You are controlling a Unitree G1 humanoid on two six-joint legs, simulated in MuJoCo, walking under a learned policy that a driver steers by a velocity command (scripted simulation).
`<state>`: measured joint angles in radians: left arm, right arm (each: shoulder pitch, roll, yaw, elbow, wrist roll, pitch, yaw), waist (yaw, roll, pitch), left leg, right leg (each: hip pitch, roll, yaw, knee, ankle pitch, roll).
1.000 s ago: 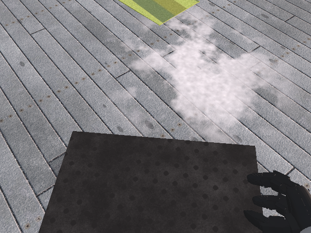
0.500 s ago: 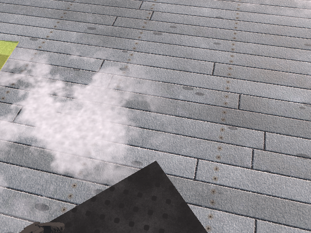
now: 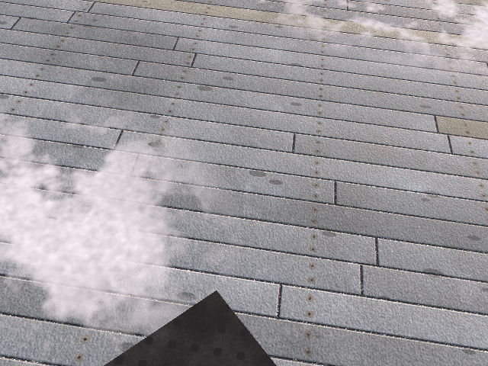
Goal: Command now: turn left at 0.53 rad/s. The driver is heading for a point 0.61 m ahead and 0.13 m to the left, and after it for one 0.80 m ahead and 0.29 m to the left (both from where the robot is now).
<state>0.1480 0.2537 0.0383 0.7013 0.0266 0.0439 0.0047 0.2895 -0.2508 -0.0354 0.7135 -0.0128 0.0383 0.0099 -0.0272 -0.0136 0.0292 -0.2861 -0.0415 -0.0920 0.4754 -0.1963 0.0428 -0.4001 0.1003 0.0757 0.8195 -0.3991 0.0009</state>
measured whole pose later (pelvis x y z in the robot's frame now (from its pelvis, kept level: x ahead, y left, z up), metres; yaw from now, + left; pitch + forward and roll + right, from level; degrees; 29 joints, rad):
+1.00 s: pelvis +0.17 +0.19 +0.00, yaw +26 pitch +1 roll +0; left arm 0.38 0.27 0.06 0.89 0.01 -0.04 -0.04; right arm 0.25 -0.25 -0.03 0.79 -0.04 -0.06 0.01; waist 0.04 -0.02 0.01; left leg -0.19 0.01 0.14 0.45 -0.29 0.03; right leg -0.51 -0.08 0.02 1.23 -0.23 -0.10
